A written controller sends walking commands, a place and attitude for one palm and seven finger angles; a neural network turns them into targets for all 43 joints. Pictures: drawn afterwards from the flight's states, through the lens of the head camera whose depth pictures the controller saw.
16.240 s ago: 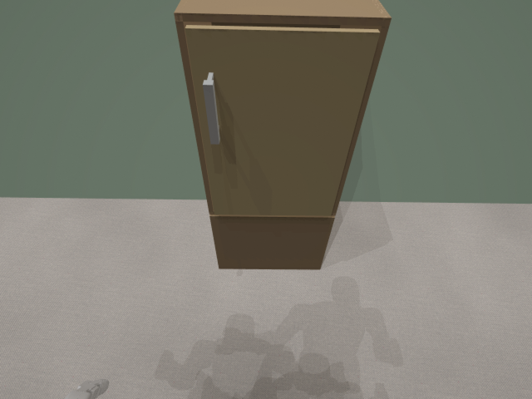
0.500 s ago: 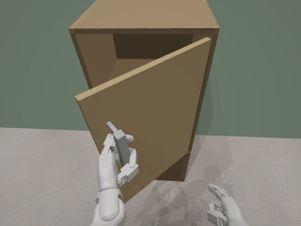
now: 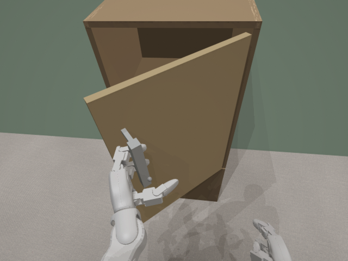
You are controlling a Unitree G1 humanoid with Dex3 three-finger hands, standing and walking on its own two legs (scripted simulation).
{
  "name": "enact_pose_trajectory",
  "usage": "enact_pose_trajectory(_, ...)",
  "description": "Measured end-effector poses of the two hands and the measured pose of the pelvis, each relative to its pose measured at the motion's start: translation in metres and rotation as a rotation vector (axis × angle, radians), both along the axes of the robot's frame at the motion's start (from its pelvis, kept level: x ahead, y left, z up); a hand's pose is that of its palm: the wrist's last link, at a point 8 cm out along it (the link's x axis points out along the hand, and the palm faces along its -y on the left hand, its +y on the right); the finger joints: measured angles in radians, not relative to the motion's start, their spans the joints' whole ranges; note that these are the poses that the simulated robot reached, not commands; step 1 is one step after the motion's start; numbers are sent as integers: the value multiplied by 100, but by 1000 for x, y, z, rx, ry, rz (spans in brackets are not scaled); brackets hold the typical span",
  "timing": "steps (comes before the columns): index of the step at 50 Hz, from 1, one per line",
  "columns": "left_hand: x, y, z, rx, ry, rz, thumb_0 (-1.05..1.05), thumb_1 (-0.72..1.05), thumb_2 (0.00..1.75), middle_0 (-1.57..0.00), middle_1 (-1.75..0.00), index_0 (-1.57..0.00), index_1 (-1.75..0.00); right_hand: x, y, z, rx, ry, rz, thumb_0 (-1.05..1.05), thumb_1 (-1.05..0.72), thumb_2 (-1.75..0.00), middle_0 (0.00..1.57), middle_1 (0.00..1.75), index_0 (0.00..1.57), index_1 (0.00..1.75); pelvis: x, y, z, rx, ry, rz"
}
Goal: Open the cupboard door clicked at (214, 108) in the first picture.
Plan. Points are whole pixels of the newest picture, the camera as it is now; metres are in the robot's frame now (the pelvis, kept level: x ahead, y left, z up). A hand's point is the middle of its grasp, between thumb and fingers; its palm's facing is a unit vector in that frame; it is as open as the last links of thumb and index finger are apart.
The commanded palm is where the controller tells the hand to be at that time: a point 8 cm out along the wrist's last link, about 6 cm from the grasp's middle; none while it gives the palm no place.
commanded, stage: open thumb and fingers to let go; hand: left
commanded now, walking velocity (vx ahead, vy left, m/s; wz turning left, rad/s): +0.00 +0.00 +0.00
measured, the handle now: (136, 159) +0.32 +0.10 +0.08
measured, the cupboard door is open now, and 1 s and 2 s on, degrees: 42 45 45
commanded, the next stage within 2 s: slide the hand sideways off the handle in 0.38 s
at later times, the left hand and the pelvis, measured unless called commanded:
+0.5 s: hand (147, 177) +0.28 +0.07 +0.08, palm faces +0.19 -0.98 -0.01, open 15.1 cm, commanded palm +0.23 +0.11 +0.08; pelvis +0.00 +0.03 +0.00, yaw -2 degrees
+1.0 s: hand (138, 206) +0.22 +0.08 +0.08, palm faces -0.15 -0.99 +0.00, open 16.2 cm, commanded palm +0.19 +0.14 +0.08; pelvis -0.01 +0.04 -0.01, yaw -3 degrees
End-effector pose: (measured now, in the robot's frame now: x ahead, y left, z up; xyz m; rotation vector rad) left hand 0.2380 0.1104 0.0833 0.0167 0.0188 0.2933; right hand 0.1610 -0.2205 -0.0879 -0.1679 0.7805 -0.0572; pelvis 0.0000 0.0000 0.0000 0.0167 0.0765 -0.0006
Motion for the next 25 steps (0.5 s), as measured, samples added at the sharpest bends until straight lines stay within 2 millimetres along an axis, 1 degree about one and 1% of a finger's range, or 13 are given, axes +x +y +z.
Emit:
enact_pose_trajectory(4, 4, 1, -1, -5, 3, -11, 0, -27, 40, -30, -121, -31, -121, -3, 6, 1, 2, 0, -9, 1, -90, -90, 20, 29, 20, 30, 0, 5, 0, -2, 0, -6)
enact_pose_trajectory(9, 5, 5, -1, -2, 4, -24, -1, -41, 34, -28, -109, -30, -109, -2, 15, 4, 6, -10, -10, 1, -90, -90, 20, 29, 20, 30, 0, 13, 0, -6, -2, -12)
enact_pose_trajectory(14, 6, 6, -2, -6, 2, -56, -1, -47, 32, -26, -90, -28, -90, 1, 26, 8, 8, -24, -7, 1, -90, -90, 20, 29, 20, 30, 0, 20, 0, -12, -6, -18)
enact_pose_trajectory(20, 9, 6, -2, -2, 2, -89, -1, -49, 31, -26, -65, -26, -65, 6, 37, 11, 13, -37, 5, 1, -90, -90, 20, 30, 20, 30, -2, 28, -1, -19, -9, -23)
enact_pose_trajectory(25, 9, 9, -1, -9, 10, -102, -1, -50, 30, -31, -55, -31, -58, 8, 44, 12, 23, -38, 12, 1, -90, -90, 20, 30, 20, 30, -3, 33, -2, -21, -11, -27)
